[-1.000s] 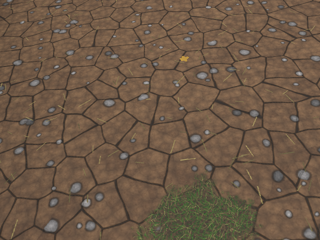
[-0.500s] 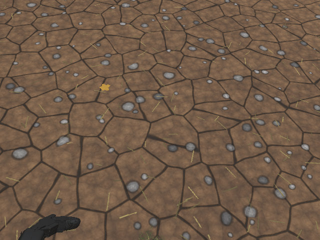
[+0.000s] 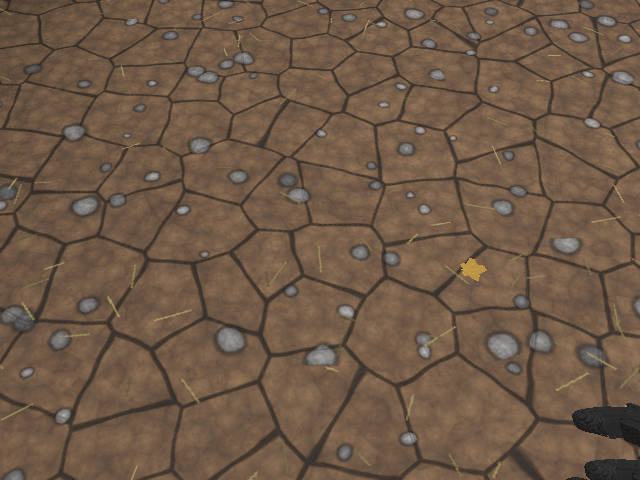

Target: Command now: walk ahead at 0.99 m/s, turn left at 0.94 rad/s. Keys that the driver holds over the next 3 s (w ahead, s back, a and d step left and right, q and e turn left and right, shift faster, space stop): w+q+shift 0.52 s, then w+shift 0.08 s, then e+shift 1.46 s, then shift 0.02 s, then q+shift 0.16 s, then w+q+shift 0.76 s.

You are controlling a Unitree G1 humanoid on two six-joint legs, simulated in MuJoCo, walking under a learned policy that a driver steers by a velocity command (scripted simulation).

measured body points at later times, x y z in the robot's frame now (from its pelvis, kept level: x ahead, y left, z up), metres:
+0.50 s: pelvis +0.48 +0.02 +0.00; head +0.52 +0.04 +0.44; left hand +0.63 +0.34 -0.05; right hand +0.59 -0.27 -0.12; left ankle +0.24 +0.01 -0.70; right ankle +0.69 -0.05 -0.72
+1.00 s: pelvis +0.79 +0.18 +0.01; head +0.82 +0.22 +0.46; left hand +0.68 +0.46 -0.12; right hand +1.11 +0.10 -0.06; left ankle +0.83 +0.32 -0.72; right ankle +0.76 +0.00 -0.62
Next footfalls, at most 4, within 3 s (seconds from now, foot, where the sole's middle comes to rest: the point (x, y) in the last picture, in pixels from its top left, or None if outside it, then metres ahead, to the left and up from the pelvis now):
0.10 left None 0.27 0.01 -0.75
0.50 right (372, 349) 0.73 -0.03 -0.75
0.88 left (216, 289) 0.86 0.34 -0.75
1.30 right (322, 256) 0.98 0.10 -0.75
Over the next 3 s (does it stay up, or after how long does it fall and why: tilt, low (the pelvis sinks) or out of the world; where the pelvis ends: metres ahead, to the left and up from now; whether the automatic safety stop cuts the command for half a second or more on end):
stays up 1.29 0.15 0.01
